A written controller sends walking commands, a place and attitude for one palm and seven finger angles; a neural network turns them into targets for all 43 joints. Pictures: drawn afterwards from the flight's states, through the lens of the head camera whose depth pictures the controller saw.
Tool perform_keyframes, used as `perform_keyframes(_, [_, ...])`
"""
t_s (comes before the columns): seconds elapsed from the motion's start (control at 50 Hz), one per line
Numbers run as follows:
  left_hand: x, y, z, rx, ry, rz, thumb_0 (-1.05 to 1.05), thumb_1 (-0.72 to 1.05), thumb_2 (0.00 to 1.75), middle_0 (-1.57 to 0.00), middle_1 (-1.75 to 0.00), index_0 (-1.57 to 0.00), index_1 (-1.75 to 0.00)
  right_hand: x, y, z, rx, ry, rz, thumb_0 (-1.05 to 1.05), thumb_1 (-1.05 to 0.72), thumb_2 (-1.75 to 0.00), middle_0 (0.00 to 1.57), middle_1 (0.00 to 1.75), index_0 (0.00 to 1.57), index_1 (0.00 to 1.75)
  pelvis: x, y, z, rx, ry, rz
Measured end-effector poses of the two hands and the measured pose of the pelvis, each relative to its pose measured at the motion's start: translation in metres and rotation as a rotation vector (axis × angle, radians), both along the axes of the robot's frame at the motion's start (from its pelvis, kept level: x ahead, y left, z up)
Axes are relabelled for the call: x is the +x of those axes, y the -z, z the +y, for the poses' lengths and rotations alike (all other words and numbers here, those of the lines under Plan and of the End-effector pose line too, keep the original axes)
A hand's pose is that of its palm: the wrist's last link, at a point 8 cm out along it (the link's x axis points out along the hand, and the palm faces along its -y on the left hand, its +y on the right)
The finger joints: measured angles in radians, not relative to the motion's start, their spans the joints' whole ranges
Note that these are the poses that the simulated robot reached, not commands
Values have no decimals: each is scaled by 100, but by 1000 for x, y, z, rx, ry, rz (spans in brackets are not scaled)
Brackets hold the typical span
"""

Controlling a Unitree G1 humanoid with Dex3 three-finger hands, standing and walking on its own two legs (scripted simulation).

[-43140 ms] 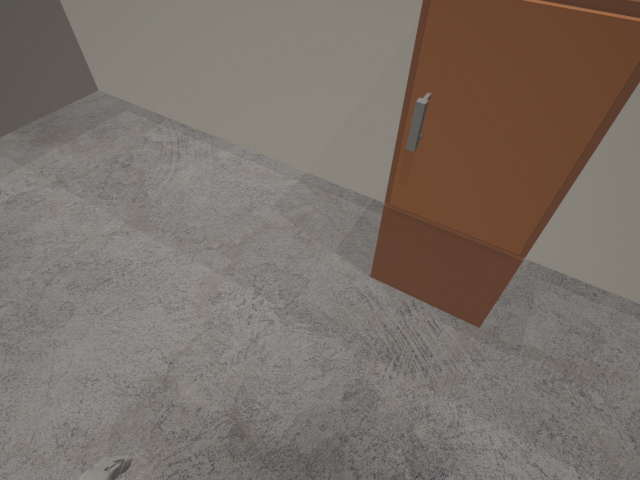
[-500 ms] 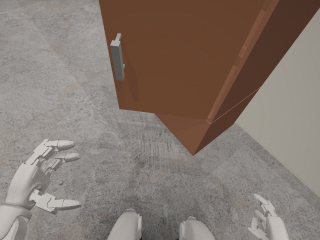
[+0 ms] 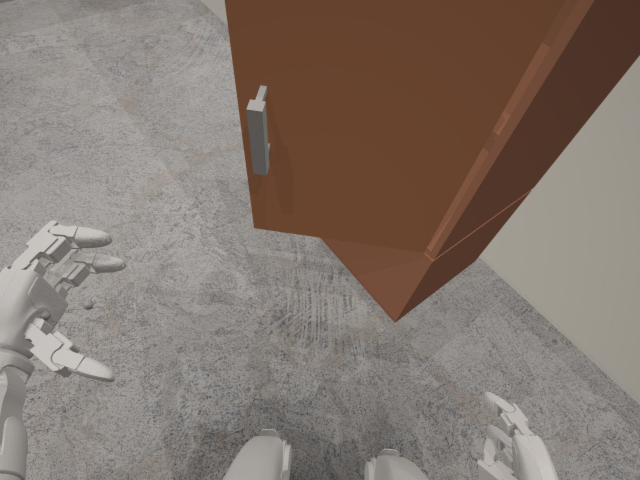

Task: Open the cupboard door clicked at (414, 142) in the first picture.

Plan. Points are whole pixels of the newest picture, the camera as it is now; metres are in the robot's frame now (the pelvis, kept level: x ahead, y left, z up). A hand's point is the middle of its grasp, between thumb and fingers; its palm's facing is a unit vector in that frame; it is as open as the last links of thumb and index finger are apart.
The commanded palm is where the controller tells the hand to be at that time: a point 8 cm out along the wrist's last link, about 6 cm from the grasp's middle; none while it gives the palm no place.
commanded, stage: raise the hand with hooked fingers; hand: left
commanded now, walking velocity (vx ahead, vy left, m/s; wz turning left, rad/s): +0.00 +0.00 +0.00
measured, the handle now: (261, 131) +0.60 +0.14 +0.04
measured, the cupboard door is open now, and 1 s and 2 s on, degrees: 46 46 46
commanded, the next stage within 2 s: move the hooked fingers beside the handle in 0.50 s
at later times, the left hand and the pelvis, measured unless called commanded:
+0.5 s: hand (131, 306) +0.29 +0.24 +0.05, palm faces -0.06 -1.00 -0.06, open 14.0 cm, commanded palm +0.27 +0.29 +0.06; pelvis +0.01 -0.03 +0.00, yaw +0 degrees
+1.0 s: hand (155, 251) +0.36 +0.23 +0.05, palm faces -0.08 -1.00 -0.02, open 14.0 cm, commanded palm +0.34 +0.28 +0.05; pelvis +0.00 -0.04 -0.01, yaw -1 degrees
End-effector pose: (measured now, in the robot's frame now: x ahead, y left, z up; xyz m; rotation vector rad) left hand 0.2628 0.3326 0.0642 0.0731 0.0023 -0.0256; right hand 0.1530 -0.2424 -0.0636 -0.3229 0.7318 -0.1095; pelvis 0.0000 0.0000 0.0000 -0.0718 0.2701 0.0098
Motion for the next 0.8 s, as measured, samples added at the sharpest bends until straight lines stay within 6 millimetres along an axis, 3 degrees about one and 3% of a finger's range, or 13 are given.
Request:
perform_keyframes(0.08, [9, 9, 4, -34, 3, 81, -1, -50, 30, -30, -120, -30, -120, -8, 1, -11, -7, 29, 28, 1, -90, -90, 21, 30, 21, 30, 2, -2, -3, 3, 2, 9])
perform_keyframes(0.24, [12, 10, -25, -20, 54, 49, -1, -50, 30, -30, -120, -30, -120, -15, -2, -30, -21, 47, 38, 2, -90, -90, 21, 30, 21, 30, 6, -2, -13, 13, 15, 18])
perform_keyframes(0.66, [9, 7, -47, -25, 9, 30, -1, -50, 30, -31, -120, -30, -120, 1, 10, -48, 23, 41, 3, 1, -90, -90, 20, 30, 21, 30, 5, 4, -40, 29, 9, 13])
perform_keyframes(0.8, [36, 15, -42, -35, 2, 35, -1, -50, 30, -31, -120, -30, -120, -8, 20, -56, -8, 51, 42, 1, -90, -90, 21, 30, 21, 30, 0, 10, -43, 23, 7, 22])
